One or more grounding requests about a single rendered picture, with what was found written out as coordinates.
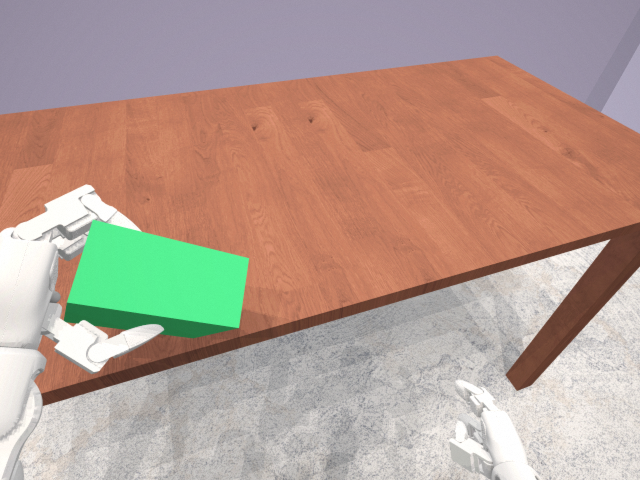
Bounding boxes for robot right hand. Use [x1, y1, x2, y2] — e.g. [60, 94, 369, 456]
[449, 380, 528, 480]

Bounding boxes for table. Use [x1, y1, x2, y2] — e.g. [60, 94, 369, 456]
[0, 56, 640, 406]

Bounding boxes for robot left hand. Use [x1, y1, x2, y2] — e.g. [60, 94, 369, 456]
[0, 184, 164, 374]

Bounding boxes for left robot forearm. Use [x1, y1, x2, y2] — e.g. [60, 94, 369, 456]
[0, 347, 47, 480]

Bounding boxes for sponge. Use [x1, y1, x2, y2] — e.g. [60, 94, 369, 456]
[64, 220, 249, 338]

